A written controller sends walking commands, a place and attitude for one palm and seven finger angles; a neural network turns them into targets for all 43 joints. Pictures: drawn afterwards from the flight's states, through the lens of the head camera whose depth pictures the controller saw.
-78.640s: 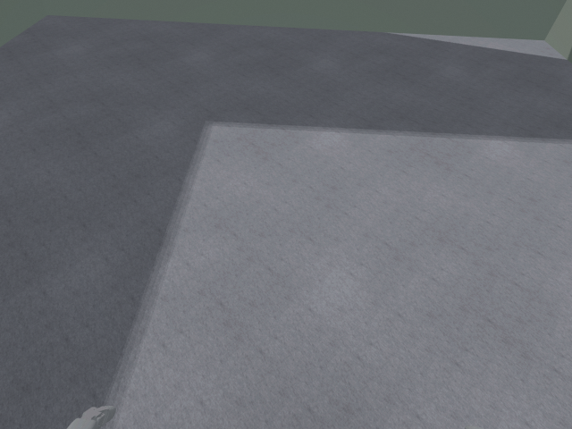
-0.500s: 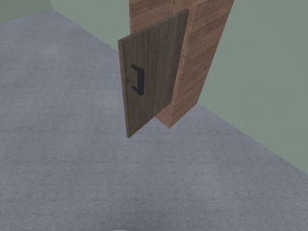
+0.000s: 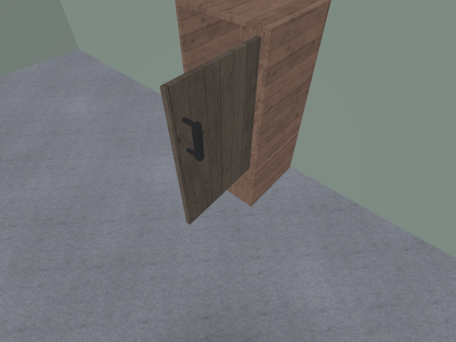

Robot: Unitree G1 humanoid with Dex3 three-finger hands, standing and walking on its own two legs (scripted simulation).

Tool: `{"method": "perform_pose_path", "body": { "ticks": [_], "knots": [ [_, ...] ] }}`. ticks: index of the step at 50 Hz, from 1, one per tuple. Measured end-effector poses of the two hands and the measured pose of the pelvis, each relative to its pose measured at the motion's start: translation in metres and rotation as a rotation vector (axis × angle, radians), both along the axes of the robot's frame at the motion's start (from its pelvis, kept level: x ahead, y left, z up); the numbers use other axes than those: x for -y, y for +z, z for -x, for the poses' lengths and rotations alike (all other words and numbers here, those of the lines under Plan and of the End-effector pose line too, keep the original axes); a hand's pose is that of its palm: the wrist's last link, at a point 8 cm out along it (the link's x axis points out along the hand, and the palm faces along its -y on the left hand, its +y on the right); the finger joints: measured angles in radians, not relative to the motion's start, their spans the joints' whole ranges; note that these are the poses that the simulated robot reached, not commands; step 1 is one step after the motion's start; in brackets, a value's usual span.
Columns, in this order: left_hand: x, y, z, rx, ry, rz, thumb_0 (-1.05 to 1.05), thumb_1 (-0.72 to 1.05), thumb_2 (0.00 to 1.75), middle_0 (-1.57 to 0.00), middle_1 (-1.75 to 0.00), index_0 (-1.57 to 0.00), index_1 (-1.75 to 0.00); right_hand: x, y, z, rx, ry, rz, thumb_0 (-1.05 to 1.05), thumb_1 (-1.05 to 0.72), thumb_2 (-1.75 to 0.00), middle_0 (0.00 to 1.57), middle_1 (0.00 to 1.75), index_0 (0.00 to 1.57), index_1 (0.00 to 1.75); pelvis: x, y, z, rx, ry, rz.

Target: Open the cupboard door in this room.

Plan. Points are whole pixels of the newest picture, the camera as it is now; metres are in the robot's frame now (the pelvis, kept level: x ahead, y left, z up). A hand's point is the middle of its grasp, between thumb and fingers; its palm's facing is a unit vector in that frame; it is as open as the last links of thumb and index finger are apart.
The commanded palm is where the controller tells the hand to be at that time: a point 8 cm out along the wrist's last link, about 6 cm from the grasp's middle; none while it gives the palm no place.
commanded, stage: let the arm hang, fingers relaxed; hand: left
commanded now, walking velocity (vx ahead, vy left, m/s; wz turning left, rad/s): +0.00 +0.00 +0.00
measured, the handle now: (193, 139) +0.63 +0.13 -0.03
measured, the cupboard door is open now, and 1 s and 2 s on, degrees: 91 91 91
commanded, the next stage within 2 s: look to check the result in 0.18 s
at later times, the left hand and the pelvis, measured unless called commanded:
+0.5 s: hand out of the picture -0.02 +0.15 -0.17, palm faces +0.07 -0.98 -0.18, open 7.4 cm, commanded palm none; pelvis +0.02 +0.00 +0.00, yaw +0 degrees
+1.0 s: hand out of the picture +0.00 +0.15 -0.17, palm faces +0.06 -0.98 -0.18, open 7.4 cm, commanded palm none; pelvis +0.02 -0.01 +0.00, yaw +0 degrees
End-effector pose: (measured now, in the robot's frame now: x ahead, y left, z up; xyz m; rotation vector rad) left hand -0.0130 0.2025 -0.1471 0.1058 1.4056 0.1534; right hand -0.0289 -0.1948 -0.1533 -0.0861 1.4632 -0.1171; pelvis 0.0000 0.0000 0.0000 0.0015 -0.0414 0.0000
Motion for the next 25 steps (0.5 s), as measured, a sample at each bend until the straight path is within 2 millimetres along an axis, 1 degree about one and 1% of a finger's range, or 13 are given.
{"method": "perform_pose_path", "body": {
  "ticks": [4, 9, 17, 25],
  "knots": [
    [0.002, -0.001, 0.000, -0.011, 0.008, 0.008, 0.01, 0.92, 0.90, -0.20, -0.30, -0.20, -0.30, 0.003, 0.002, 0.000, -0.009, -0.003, 0.012, 0.00, -0.91, -0.90, 0.20, 0.30, 0.20, 0.30, 0.001, 0.000, -0.003, -0.003, 0.000, -0.001],
    [0.001, 0.000, 0.005, -0.031, 0.021, 0.006, 0.01, 0.92, 0.90, -0.20, -0.30, -0.20, -0.30, 0.006, 0.003, -0.004, -0.017, 0.001, 0.021, 0.00, -0.91, -0.90, 0.20, 0.30, 0.20, 0.30, 0.001, 0.001, -0.007, -0.006, 0.001, -0.002],
    [-0.001, 0.003, 0.012, -0.060, 0.033, -0.007, 0.00, 0.91, 0.90, -0.20, -0.30, -0.20, -0.29, 0.009, 0.002, -0.019, 0.005, 0.009, 0.023, 0.00, -0.91, -0.90, 0.20, 0.30, 0.20, 0.30, 0.002, 0.001, -0.012, -0.005, 0.001, -0.004],
    [0.000, 0.004, 0.012, -0.067, 0.036, -0.008, 0.00, 0.91, 0.90, -0.20, -0.30, -0.20, -0.29, 0.013, 0.002, -0.029, 0.017, 0.020, 0.029, 0.00, -0.92, -0.90, 0.20, 0.30, 0.20, 0.30, 0.002, 0.002, -0.015, -0.005, 0.001, -0.005]
  ]
}}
